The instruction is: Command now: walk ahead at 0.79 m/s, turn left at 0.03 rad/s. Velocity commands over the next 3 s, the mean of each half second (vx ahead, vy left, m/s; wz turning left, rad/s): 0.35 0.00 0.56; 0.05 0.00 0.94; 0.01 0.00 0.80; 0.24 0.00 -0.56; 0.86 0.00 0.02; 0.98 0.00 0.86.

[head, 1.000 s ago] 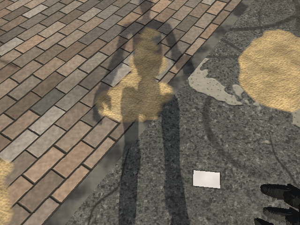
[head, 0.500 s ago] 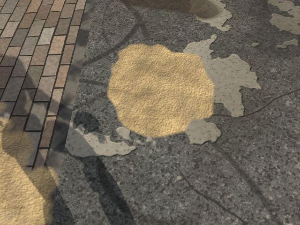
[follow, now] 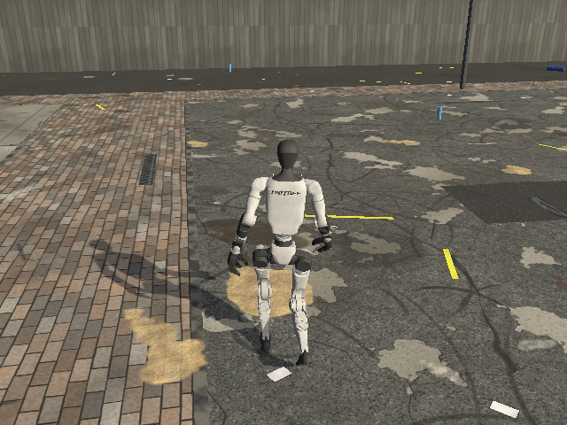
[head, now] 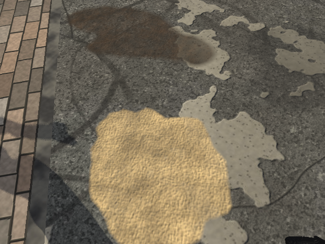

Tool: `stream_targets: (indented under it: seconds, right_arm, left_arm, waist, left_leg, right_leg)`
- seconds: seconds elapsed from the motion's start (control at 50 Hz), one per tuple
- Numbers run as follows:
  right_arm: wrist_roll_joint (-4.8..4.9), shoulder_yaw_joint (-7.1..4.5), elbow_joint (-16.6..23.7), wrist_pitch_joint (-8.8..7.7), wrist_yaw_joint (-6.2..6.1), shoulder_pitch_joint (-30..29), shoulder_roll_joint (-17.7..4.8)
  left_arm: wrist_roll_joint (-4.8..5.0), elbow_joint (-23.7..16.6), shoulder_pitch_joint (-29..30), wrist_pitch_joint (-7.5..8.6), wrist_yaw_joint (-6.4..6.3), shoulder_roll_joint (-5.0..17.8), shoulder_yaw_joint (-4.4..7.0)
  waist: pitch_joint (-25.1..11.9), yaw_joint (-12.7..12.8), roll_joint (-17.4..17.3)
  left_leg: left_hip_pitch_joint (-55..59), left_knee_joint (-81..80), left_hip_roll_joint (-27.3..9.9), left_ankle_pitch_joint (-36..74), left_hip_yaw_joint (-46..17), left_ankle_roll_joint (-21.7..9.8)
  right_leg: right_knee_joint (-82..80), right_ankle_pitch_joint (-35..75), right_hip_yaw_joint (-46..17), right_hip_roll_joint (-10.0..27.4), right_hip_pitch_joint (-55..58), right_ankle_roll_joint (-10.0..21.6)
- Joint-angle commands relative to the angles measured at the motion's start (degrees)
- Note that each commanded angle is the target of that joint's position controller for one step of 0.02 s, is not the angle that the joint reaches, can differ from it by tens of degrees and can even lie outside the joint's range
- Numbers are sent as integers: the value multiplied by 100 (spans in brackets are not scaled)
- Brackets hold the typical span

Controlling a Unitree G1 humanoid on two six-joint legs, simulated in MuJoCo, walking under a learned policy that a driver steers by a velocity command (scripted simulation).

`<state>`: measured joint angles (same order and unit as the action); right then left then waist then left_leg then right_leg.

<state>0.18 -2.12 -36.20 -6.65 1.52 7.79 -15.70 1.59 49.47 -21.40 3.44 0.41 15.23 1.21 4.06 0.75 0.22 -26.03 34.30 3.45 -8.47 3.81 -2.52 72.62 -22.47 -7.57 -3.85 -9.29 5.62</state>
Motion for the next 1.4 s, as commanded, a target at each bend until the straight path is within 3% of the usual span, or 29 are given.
stream_targets:
  seconds: [0.02,0.04,0.08,0.12,0.18,0.26,0.28,0.3,0.32,0.34,0.38,0.42,0.52,0.68,0.74,0.76,0.78,0.8,0.82,0.86,1.0,1.12,1.14,1.16,1.18,1.2,1.24,1.32,1.4]
  right_arm:
    - [-169,-225,-183,-25,41,1274,-681]
    - [-203,-175,-210,-44,48,1122,-580]
    - [-24,-112,-310,-45,39,998,-415]
    - [118,-233,-275,-8,-67,775,-849]
    - [171,-475,-313,177,-219,1061,-1359]
    - [203,-504,-181,372,-353,1041,-1081]
    - [192,-487,-59,416,-365,924,-927]
    - [93,-358,132,458,-348,1000,-512]
    - [77,-193,14,506,-338,2339,-5]
    - [132,-236,-175,600,-292,3183,-470]
    - [230,-385,-60,799,-372,2135,-941]
    - [145,-483,41,1031,-460,1685,-1098]
    - [96,-360,427,1008,-386,1091,-609]
    - [116,-385,689,1168,-58,383,-841]
    - [99,-481,674,1233,-22,465,-925]
    - [63,-580,582,1232,-88,750,-1141]
    - [56,-782,571,1196,-220,1090,-1886]
    - [-129,-781,758,1037,-218,851,-2196]
    - [-155,-721,774,870,-159,760,-1849]
    - [25,-642,744,751,-218,363,-1551]
    - [95,-615,928,914,-385,54,-1459]
    - [163,-604,1012,970,-324,-248,-1368]
    - [164,-541,1014,970,-321,-143,-1159]
    - [111,-429,983,978,-296,309,-738]
    - [98,-534,1052,918,-279,427,-1116]
    - [79,-661,906,901,-268,494,-1547]
    - [92,-688,683,979,-279,522,-1458]
    - [184,-496,886,999,-217,112,-959]
    - [9,-303,1006,939,-210,-136,-607]
  left_arm:
    - [-111,-1069,1357,374,8,617,110]
    - [-118,-1098,1175,374,34,511,96]
    - [-196,-1089,908,314,32,354,52]
    - [-259,-1277,1241,326,37,242,-24]
    - [-257,-1396,1783,352,118,407,4]
    - [-251,-1374,1649,257,20,833,228]
    - [-309,-1265,1230,245,-24,907,282]
    - [-401,-1205,665,223,-86,1200,341]
    - [-571,-1362,793,118,-114,1152,241]
    - [-433,-1450,977,-29,-60,1050,239]
    - [-218,-1528,1688,-167,-96,698,215]
    - [-332,-1493,2173,-186,-124,603,176]
    - [-325,-1115,1988,-107,-249,767,336]
    - [-154,-960,1960,-212,-62,1266,563]
    - [-18,-866,1858,-264,11,1262,604]
    - [-4,-730,1581,-293,35,1087,584]
    - [-168,-781,1425,-311,51,843,532]
    - [-343,-1185,1919,-301,-29,792,486]
    - [-317,-1221,2280,-311,-81,1012,546]
    - [-209,-1142,2093,-289,-164,966,557]
    - [-146,-1026,1978,-208,-63,685,429]
    - [-100,-925,1459,-161,41,947,562]
    - [-145,-887,1284,-168,5,1158,641]
    - [-232,-986,1473,-233,-55,1549,699]
    - [-431,-998,1558,-228,-53,1507,683]
    - [-398,-1170,1869,-206,-94,1170,592]
    - [-271,-1285,2190,-263,-230,828,501]
    - [-290,-1209,1730,-348,-369,914,496]
    - [-245,-1080,1388,-411,-209,1181,563]
  waist:
    - [-441,-503,334]
    - [-379,-202,77]
    - [-377,98,-43]
    - [-187,168,-137]
    - [-596,-9,-430]
    - [-706,248,-565]
    - [-928,461,-505]
    - [-1555,583,275]
    - [-2358,-68,1628]
    - [-2838,-292,1761]
    - [-1852,-185,851]
    - [-1033,-299,597]
    - [-1033,-198,498]
    - [-841,-76,581]
    - [-905,-245,458]
    - [-889,-324,104]
    - [-791,-249,-1526]
    - [-904,-277,-2017]
    - [-1040,-469,-1189]
    - [-924,-126,-695]
    - [-1276,-62,-798]
    - [-1103,138,-1159]
    - [-1183,115,-851]
    - [-1224,-256,635]
    - [-930,-352,1529]
    - [-744,-374,1105]
    - [-541,-350,661]
    - [-496,62,717]
    - [-883,236,698]
  left_leg:
    - [2984,-1737,-1709,1512,-3042,-1181]
    - [2511,-1720,-1658,2871,-2731,-1271]
    - [2107,-1862,-1456,3781,-2273,-1256]
    - [1233,-2028,-1178,4054,-1805,-1205]
    - [634,-1903,-735,2763,-1525,-693]
    - [725,-920,-608,1384,-2023,-110]
    - [657,-195,-356,1181,-1984,101]
    - [186,1354,49,-527,-1621,354]
    - [-627,2997,394,-3765,-1374,499]
    - [-750,4127,47,-3807,-1357,670]
    - [-1472,4491,-556,-2346,-837,767]
    - [-916,4354,-772,-1841,-760,857]
    - [-718,2979,-1011,-1175,-617,825]
    - [297,993,-956,-865,-65,410]
    - [994,-233,-689,-497,146,80]
    - [1559,-761,-652,129,-176,-165]
    - [2482,-1180,-1819,2641,-1952,-740]
    - [2539,-1398,-2500,2456,-3665,-1771]
    - [2509,-1507,-2309,2132,-3225,-1748]
    - [2314,-1411,-1808,1663,-2585,-1198]
    - [1715,-1037,-1257,1600,-2652,-928]
    - [1138,-783,-869,595,-3425,-569]
    - [712,-348,-583,-291,-3213,-316]
    - [-195,909,193,-2225,-2182,21]
    - [-918,2120,269,-2747,-1573,273]
    - [-986,2872,-173,-2362,-1454,415]
    - [-1069,3484,-336,-1608,-1204,577]
    - [-1439,3241,-697,-1149,-622,835]
    - [-580,1967,-679,-1722,-567,820]
  right_leg:
    - [549,-72,16,530,-3121,-92]
    - [383,-117,44,636,-2855,-219]
    - [-609,-29,132,764,-2698,-485]
    - [-2166,407,440,575,-2167,-742]
    - [-3884,2585,554,-25,-648,-815]
    - [-4620,3341,28,189,227,-655]
    - [-4698,3495,-4,411,706,-577]
    - [-4545,4854,-682,1399,1677,-230]
    - [-4237,7086,-2174,2897,2534,544]
    - [-4160,6944,-2659,3228,2465,1033]
    - [-5117,2629,-2101,2566,1291,873]
    - [-5527,2267,-941,2021,-194,672]
    - [-5759,2959,155,2076,-80,919]
    - [-5681,2442,1176,2356,81,634]
    - [-4932,2172,1560,2274,178,166]
    - [-4265,1657,1797,1971,-201,-208]
    - [-2526,-256,2317,1249,-1666,-800]
    - [-1286,-1526,1366,454,-3067,-1128]
    - [-663,-1295,628,471,-3241,-1043]
    - [-826,-385,329,546,-3294,-865]
    - [-2849,474,194,-2,-1973,-1025]
    - [-4840,1125,153,13,-584,-797]
    - [-5285,1484,-166,590,89,-587]
    - [-5536,1861,-1474,1873,705,-3]
    - [-5786,2073,-2533,2634,252,760]
    - [-5770,1881,-2090,2581,78,849]
    - [-5688,1333,-923,1853,-61,479]
    - [-5743,2129,82,1776,451,632]
    - [-5540,3008,262,1938,641,854]
